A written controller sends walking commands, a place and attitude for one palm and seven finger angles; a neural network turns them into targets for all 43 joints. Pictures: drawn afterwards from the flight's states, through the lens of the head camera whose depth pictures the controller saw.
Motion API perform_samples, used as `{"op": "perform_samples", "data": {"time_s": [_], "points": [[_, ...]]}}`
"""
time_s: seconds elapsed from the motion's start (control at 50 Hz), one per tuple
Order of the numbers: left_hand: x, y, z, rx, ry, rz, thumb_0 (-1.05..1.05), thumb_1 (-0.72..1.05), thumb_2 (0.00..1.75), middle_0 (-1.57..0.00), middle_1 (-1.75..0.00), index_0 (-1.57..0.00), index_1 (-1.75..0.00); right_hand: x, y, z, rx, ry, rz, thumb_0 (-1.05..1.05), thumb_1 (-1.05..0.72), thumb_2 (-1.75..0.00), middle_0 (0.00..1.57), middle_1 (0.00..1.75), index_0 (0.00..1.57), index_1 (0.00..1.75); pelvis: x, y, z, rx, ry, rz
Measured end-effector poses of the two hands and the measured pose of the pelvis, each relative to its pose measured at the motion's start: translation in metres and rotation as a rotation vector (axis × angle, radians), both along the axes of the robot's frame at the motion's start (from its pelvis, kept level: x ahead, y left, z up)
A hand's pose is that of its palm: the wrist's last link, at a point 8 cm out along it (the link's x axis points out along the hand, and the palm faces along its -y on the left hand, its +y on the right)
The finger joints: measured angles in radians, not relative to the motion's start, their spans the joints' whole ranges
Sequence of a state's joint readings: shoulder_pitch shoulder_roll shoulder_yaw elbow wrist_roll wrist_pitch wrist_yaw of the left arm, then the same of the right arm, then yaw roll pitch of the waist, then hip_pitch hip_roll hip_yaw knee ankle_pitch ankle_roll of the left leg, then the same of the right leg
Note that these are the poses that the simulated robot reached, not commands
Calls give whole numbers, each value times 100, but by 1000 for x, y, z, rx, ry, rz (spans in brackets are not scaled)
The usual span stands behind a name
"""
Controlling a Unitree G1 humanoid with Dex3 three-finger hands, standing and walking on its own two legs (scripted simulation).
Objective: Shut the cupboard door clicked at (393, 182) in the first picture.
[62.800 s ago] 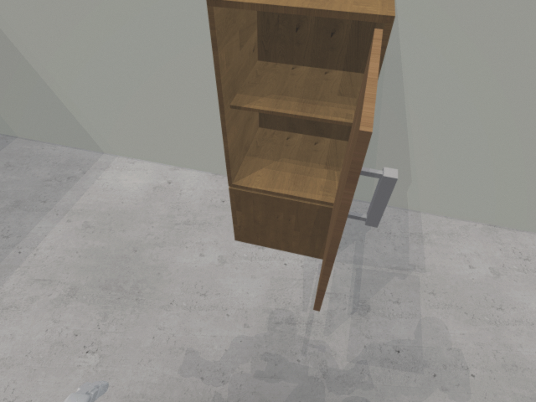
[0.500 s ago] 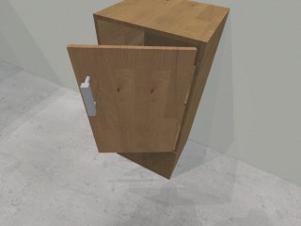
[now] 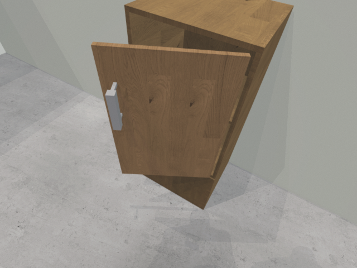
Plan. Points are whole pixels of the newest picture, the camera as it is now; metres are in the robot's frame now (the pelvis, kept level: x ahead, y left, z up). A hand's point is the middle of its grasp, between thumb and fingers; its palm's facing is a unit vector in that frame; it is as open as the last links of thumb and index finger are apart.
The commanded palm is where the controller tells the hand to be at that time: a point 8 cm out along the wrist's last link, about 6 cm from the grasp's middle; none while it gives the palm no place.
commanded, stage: shuffle to correct the standing spot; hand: left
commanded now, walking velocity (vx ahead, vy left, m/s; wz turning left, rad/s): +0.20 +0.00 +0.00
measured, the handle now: (116, 106) +0.52 +0.22 +0.04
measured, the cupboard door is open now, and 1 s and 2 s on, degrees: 29 29 29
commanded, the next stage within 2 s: come to a stop and stand still in 0.18 s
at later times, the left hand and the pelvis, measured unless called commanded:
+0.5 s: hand (121, 254) +0.19 +0.15 -0.16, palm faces +0.00 -0.98 -0.22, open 7.3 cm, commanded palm none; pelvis +0.09 -0.02 +0.00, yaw +0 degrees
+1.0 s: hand out of the picture +0.04 +0.21 -0.17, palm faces +0.06 -0.98 -0.19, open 7.4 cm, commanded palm none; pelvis +0.03 +0.03 +0.01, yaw +0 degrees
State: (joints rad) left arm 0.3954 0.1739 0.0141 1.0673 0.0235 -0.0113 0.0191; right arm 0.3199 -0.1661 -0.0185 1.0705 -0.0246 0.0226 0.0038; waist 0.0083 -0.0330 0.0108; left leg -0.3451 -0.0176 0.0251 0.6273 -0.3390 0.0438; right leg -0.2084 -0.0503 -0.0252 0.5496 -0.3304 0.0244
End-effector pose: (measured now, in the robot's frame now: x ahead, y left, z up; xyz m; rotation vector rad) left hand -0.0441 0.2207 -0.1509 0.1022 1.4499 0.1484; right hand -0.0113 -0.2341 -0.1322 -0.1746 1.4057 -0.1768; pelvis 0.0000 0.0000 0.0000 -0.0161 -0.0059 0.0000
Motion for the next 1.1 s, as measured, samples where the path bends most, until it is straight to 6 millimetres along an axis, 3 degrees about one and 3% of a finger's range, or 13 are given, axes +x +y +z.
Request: {"op": "perform_samples", "data": {"time_s": [0.06, 0.12, 0.28, 0.4, 0.52, 0.6, 0.74, 0.9, 1.0, 1.1], "points": [[4, 4, -9, -13, 16, 21, 1, 91, 90, -20, -30, -20, -29, 15, 4, -1, -15, -19, 7, 1, -91, -90, 20, 30, 20, 30, 14, 6, -5, 1, -6, 9], [21, 7, -10, -16, 30, -6, 1, 91, 90, -20, -30, -20, -29, 28, 11, 1, -18, -58, -5, 1, -91, -90, 20, 30, 20, 30, 27, 10, -4, 9, -4, -14], [124, 8, 17, 19, -134, -62, 2, 93, 90, -20, -30, -20, -29, 34, 29, 7, 48, -11, -31, 1, -91, -90, 20, 30, 20, 30, 55, 4, 13, 15, 11, -20], [196, 0, 24, 70, -260, -103, 2, 93, 90, -20, -30, -20, -29, 43, 22, -11, 92, 43, -61, 1, -91, -90, 20, 30, 20, 30, 82, -13, 3, 45, 1, -24], [222, -21, 22, 63, -301, -95, 1, 92, 90, -20, -30, -20, -29, 75, 8, -18, 79, 43, -61, 1, -91, -90, 20, 30, 20, 30, 94, -21, 1, 24, -9, 12], [217, -21, 20, 52, -313, -51, 0, 93, 90, -20, -30, -20, -29, 103, 0, -9, 46, -9, -28, 1, -91, -90, 20, 30, 20, 30, 87, -20, 3, 31, -15, 18], [182, 14, 2, 42, -256, -31, 0, 92, 90, -21, -30, -20, -30, 130, -2, 3, -39, -144, 6, 1, -92, -90, 20, 30, 20, 30, 69, 2, -4, 19, -28, 6], [124, 40, 5, 45, -164, 12, 1, 91, 90, -20, -30, -20, -29, 113, 29, 12, -29, -166, 51, 1, -92, -90, 20, 30, 20, 30, 45, 23, 4, 12, -25, 4], [81, 37, 8, 39, -97, 5, 1, 91, 90, -20, -30, -20, -29, 101, 37, 9, -2, -184, 48, 1, -93, -90, 20, 30, 20, 30, 28, 28, 6, 20, -6, -7], [39, 25, 10, 36, -40, -5, 1, 91, 90, -20, -30, -20, -29, 76, 38, 0, 31, -178, 12, 0, -94, -90, 20, 30, 20, 30, 7, 26, 5, 24, -3, -15]]}}
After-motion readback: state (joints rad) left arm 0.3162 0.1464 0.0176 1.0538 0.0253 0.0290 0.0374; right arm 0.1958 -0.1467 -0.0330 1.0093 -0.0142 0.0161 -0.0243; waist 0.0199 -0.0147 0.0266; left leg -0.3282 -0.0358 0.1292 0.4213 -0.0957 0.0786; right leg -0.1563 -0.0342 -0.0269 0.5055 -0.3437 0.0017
